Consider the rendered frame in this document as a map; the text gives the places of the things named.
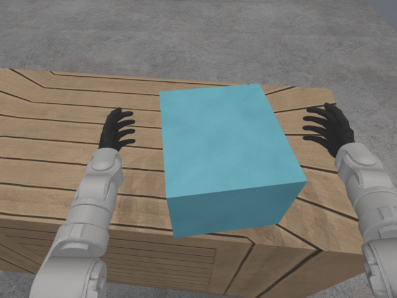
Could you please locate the robot right forearm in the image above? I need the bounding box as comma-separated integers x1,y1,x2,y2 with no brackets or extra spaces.
334,142,397,243

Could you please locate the robot right upper arm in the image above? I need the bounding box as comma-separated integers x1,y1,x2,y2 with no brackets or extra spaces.
362,237,397,298

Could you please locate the robot left upper arm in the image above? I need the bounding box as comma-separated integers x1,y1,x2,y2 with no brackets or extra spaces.
32,256,107,298

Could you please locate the carton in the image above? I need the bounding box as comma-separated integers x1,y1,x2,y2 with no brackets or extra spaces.
159,84,307,238

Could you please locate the robot right hand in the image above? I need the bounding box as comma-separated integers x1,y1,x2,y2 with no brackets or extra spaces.
303,102,355,158

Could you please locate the robot left hand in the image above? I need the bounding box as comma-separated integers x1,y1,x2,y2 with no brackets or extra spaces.
98,107,135,151

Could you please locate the pedestal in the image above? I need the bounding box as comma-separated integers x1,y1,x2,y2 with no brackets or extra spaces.
0,68,365,298

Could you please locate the robot left forearm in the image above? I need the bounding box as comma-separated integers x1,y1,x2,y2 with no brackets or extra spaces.
29,148,124,298

